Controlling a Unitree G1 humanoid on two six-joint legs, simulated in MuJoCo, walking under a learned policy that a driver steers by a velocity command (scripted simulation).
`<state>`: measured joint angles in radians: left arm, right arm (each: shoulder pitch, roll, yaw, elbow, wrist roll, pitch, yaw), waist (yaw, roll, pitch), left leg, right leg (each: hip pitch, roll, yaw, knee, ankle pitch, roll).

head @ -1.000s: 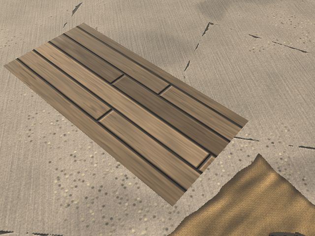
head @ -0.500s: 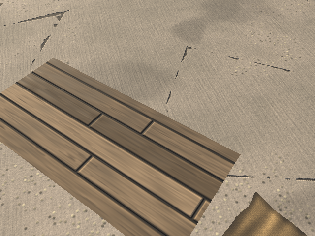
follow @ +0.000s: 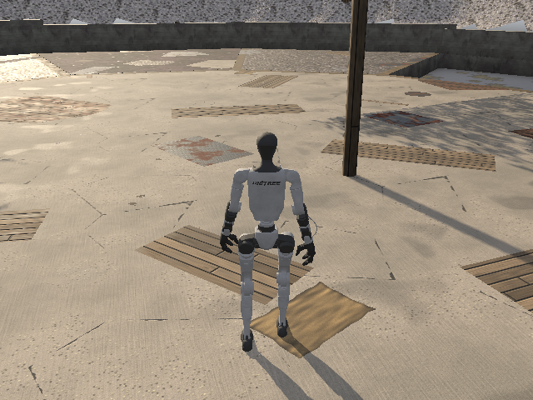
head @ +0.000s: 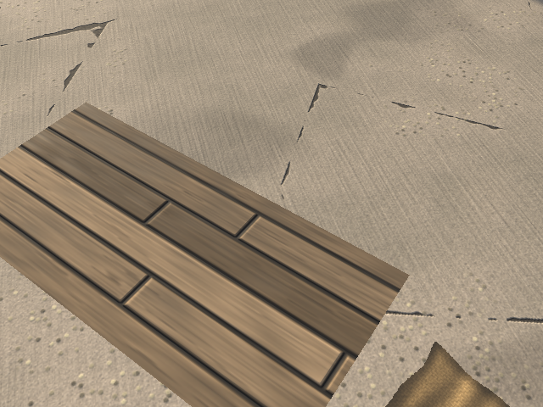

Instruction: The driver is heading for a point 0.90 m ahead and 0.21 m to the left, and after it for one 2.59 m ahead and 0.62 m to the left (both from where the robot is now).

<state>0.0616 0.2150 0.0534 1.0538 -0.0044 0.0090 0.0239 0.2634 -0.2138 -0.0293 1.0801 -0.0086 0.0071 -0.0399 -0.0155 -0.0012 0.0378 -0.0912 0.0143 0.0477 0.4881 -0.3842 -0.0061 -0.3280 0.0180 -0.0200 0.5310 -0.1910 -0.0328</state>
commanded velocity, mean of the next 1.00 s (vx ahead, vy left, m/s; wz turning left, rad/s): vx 0.06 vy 0.00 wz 0.00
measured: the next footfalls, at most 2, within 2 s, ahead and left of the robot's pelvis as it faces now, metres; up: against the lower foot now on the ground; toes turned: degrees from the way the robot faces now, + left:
left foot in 0.76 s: +0.08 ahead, +0.12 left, +0.00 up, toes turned +1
left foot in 1.62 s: +0.16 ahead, +0.15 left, +0.00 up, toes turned +4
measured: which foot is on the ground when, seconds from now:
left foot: down 0.00-0.50, up 0.52-0.74, down 0.76-1.00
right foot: down 0.00-1.00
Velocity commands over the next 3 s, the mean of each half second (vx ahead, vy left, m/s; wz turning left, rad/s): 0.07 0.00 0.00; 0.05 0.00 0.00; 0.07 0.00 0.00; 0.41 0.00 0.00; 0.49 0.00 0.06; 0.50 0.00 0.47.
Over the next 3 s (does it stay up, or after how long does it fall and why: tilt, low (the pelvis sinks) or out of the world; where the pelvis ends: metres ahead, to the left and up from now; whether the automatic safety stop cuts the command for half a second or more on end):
stays up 0.85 0.12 0.01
